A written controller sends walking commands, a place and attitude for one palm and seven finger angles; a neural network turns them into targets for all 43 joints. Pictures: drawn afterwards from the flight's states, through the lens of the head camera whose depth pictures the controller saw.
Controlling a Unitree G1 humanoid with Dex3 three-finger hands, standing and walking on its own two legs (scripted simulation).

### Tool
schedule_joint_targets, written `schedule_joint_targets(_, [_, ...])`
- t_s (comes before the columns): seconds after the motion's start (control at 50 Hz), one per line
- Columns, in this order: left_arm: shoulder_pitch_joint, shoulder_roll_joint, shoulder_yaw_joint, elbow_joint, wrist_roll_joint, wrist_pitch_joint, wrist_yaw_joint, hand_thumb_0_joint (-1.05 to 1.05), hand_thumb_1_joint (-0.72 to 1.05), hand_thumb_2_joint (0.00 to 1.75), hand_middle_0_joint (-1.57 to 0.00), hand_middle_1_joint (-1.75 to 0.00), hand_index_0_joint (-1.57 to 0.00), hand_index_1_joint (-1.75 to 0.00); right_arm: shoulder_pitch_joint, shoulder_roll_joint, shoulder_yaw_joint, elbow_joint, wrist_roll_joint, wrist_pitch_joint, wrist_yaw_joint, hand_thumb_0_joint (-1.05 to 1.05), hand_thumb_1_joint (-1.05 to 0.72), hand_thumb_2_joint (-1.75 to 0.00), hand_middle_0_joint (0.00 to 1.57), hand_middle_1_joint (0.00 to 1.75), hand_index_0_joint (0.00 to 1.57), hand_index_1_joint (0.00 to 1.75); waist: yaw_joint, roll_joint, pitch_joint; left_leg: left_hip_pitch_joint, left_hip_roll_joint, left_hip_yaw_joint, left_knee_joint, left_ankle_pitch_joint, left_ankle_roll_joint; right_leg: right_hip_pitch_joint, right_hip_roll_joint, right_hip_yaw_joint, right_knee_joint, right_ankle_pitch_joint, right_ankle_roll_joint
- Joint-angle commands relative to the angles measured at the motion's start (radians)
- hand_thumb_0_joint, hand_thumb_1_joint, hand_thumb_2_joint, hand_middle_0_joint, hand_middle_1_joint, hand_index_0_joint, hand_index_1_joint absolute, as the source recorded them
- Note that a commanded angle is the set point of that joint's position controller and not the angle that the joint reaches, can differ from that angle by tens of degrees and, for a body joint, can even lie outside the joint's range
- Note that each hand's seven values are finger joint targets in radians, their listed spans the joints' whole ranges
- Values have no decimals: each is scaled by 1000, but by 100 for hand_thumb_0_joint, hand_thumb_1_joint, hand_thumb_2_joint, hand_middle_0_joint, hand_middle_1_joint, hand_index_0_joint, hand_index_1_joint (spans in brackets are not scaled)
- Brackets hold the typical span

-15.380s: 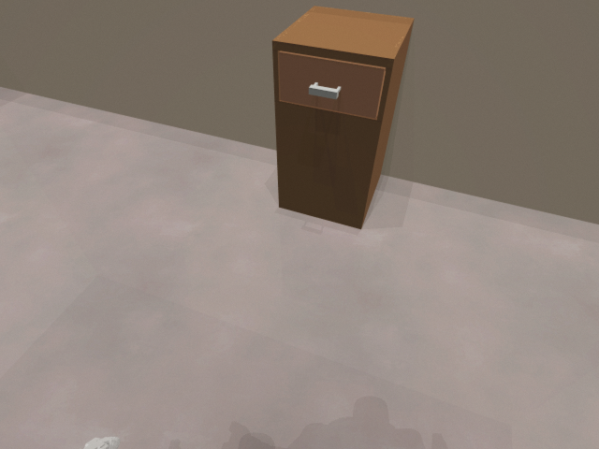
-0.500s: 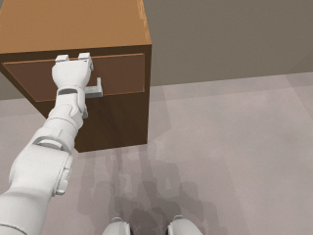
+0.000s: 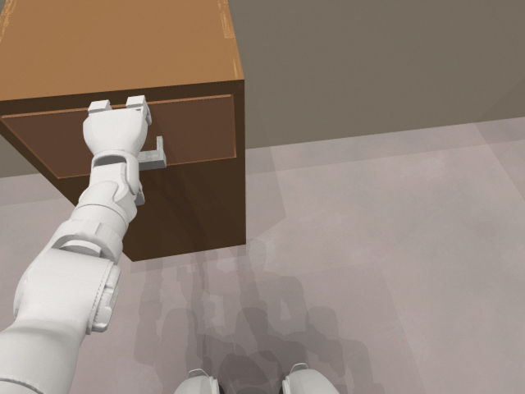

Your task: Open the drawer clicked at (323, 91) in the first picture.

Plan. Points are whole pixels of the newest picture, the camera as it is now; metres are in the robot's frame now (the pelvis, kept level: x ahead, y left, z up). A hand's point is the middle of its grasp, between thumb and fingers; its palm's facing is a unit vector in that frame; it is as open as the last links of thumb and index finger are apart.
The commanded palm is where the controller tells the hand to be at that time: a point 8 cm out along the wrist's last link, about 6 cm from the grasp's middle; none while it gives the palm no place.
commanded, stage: re-aim the fingers above the handle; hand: left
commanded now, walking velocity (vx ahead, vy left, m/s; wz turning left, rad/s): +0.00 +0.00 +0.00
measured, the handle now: (137, 152) +0.56 +0.18 -0.05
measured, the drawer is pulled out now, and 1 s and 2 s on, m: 0.00 0.00 0.00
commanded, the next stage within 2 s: lower the fingers behind the handle in 0.16 s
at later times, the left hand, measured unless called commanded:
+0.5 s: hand (129, 160) +0.51 +0.17 +0.00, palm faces -0.08 -0.02 -1.00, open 13.8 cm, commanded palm +0.50 +0.16 +0.04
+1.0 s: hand (139, 167) +0.51 +0.16 -0.03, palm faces -0.05 -0.02 -1.00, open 13.8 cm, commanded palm +0.50 +0.15 +0.01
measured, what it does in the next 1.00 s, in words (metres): stands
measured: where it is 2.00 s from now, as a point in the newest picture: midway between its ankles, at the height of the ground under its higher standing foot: outside the picture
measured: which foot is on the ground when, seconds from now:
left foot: down 0.00-1.00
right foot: down 0.00-1.00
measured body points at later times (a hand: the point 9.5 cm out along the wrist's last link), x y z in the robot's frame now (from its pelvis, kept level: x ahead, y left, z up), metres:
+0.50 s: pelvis +0.00 +0.00 +0.00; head +0.12 +0.00 +0.43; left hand +0.50 +0.17 +0.05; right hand -0.02 -0.27 -0.13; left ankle +0.01 +0.11 -0.68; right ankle -0.02 -0.12 -0.68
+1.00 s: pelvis -0.01 +0.00 -0.02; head +0.13 +0.01 +0.40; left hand +0.51 +0.16 +0.02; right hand -0.04 -0.26 -0.15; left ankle +0.01 +0.11 -0.68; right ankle -0.02 -0.12 -0.68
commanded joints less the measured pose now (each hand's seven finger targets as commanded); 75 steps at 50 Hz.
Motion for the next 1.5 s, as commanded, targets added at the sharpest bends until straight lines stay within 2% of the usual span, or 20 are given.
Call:
schedule_joint_targets(0.0, [-487, 164, -2, -203, 2, -13, 24, 0, -50, 30, -30, -120, -30, -120, 163, -166, -60, -32, 5, -18, -13, 0, -90, -90, 20, 30, 20, 30, -33, 30, -437, 405, -50, -30, -58, 382, 26, 142, 48, -3, -116, 378, -16])
schedule_joint_targets(0.02, [-497, 148, -14, -216, 1, -22, 22, 0, -50, 30, -30, -120, -30, -120, 169, -168, -63, -31, 4, -21, -15, 0, -90, -90, 20, 30, 20, 30, -43, 25, -435, 423, -47, -34, -57, 384, 28, 125, 49, -4, -117, 370, -14])
schedule_joint_targets(0.04, [-480, 177, 14, -222, 1, -30, 22, 0, -50, 30, -30, -120, -30, -120, 169, -169, -64, -28, 3, -22, -14, 0, -90, -90, 20, 30, 20, 30, -26, 40, -449, 426, -47, -34, -55, 392, 26, 130, 49, -3, -113, 373, -16])
schedule_joint_targets(0.1, [-470, 144, -2, -208, 1, -37, 26, 0, -50, 30, -30, -120, -30, -120, 166, -164, -64, -25, 1, -23, -12, 0, -90, -90, 20, 30, 20, 30, -29, 27, -436, 424, -49, -37, -51, 403, 25, 120, 49, -6, -108, 375, -19])
schedule_joint_targets(0.24, [-457, 230, 58, -171, 19, 3, 61, 0, -50, 30, -30, -120, -30, -120, 152, -172, -57, -32, 0, -14, -13, 0, -90, -90, 20, 30, 20, 30, -15, 11, -433, 358, -56, -19, -45, 389, 28, 161, 44, 3, -96, 411, -15])
schedule_joint_targets(0.32, [-416, 214, 51, -160, 9, 11, 46, 0, -50, 30, -30, -120, -30, -120, 153, -169, -55, -42, 1, -16, -13, 0, -90, -90, 20, 30, 20, 30, -9, -1, -468, 353, -58, -10, -40, 401, 30, 200, 42, 9, -93, 454, -11])
schedule_joint_targets(0.4, [-435, 164, 5, -163, 9, -20, 19, 0, -50, 30, -30, -120, -30, -120, 153, -164, -57, -39, 2, -23, -17, 0, -90, -90, 20, 30, 20, 30, -34, -17, -417, 327, -57, -17, -30, 364, 31, 155, 41, 9, -92, 417, -11])
schedule_joint_targets(0.54, [-456, 196, 41, -208, 33, -84, 50, 0, -50, 30, -30, -120, -30, -120, 168, -166, -67, -20, -9, -40, -16, 0, -90, -90, 20, 30, 20, 30, -31, 36, -467, 347, -44, -41, 24, 391, 27, 46, 45, -2, -35, 368, -18])
schedule_joint_targets(0.62, [-462, 183, 49, -227, 39, -63, 91, 0, -50, 30, -30, -120, -30, -120, 167, -165, -71, -18, -19, -38, -4, 0, -90, -90, 20, 30, 20, 30, -25, 81, -529, 381, -40, -49, 48, 448, 20, 19, 48, -9, -9, 383, -20])
schedule_joint_targets(0.74, [-483, 210, 52, -157, 34, 8, 98, 0, -50, 30, -30, -120, -30, -120, 161, -174, -59, -11, -16, -29, -1, 0, -90, -90, 20, 30, 20, 30, -39, 51, -493, 320, -42, -46, 50, 391, 23, 20, 49, -12, -7, 357, -19])
schedule_joint_targets(0.78, [-505, 205, 39, -157, 32, 9, 89, 0, -50, 30, -30, -120, -30, -120, 161, -172, -58, -14, -15, -32, -6, 0, -90, -90, 20, 30, 20, 30, -53, 33, -497, 298, -44, -43, 55, 354, 28, 25, 47, -7, -11, 342, -14])
schedule_joint_targets(0.84, [-488, 217, 51, -185, 33, -15, 70, 0, -50, 30, -30, -120, -30, -120, 165, -172, -57, -16, -17, -37, -10, 0, -90, -90, 20, 30, 20, 30, -37, 77, -534, 331, -39, -52, 66, 394, 24, 3, 47, -10, 9, 347, -19])
schedule_joint_targets(0.9, [-443, 160, 25, -143, 34, -24, 66, 0, -50, 30, -30, -120, -30, -120, 165, -166, -58, -12, -20, -40, -5, 0, -90, -90, 20, 30, 20, 30, -43, 63, -491, 314, -34, -59, 76, 395, 22, -38, 50, -18, 18, 327, -21])
schedule_joint_targets(0.94, [-440, 209, 56, -137, 38, -25, 72, 0, -50, 30, -30, -120, -30, -120, 167, -173, -55, -13, -20, -39, -5, 0, -90, -90, 20, 30, 20, 30, -37, 48, -480, 272, -35, -55, 83, 365, 24, -35, 48, -16, 29, 316, -20])
schedule_joint_targets(1.1, [-486, 195, 49, -163, 48, -21, 107, 0, -50, 30, -30, -120, -30, -120, 165, -172, -58, -11, -26, -46, 2, 0, -90, -90, 20, 30, 20, 30, -46, 70, -522, 258, -32, -64, 113, 344, 23, -79, 48, -17, 60, 284, -23])
schedule_joint_targets(1.18, [-468, 208, 51, -107, 48, 15, 116, 0, -50, 30, -30, -120, -30, -120, 164, -177, -52, -7, -24, -43, 4, 0, -90, -90, 20, 30, 20, 30, -49, 53, -487, 211, -34, -58, 121, 308, 24, -89, 48, -17, 62, 264, -20])
schedule_joint_targets(1.22, [-470, 175, 23, -92, 45, 29, 109, 0, -50, 30, -30, -120, -30, -120, 159, -175, -49, -13, -23, -42, 6, 0, -90, -90, 20, 30, 20, 30, -55, 65, -493, 209, -35, -58, 124, 291, 25, -106, 48, -18, 66, 245, -21])
schedule_joint_targets(1.36, [-477, 195, 17, -30, 42, 45, 71, 0, -50, 30, -30, -120, -30, -120, 154, -183, -37, -24, -20, -42, 0, 0, -90, -90, 20, 30, 20, 30, -74, 30, -438, 116, -35, -55, 149, 219, 32, -138, 45, -17, 87, 200, -17])
schedule_joint_targets(1.42, [-451, 164, -7, -14, 42, 37, 51, 0, -50, 30, -30, -120, -30, -120, 154, -178, -35, -33, -17, -44, 0, 0, -90, -90, 20, 30, 20, 30, -74, 29, -435, 96, -36, -58, 163, 207, 33, -159, 46, -19, 104, 189, -19])
schedule_joint_targets(1.48, [-471, 214, 16, -23, 41, 33, 42, 0, -50, 30, -30, -120, -30, -120, 151, -184, -30, -42, -15, -45, -2, 0, -90, -90, 20, 30, 20, 30, -73, 27, -431, 47, -38, -52, 176, 156, 37, -163, 45, -14, 111, 153, -17])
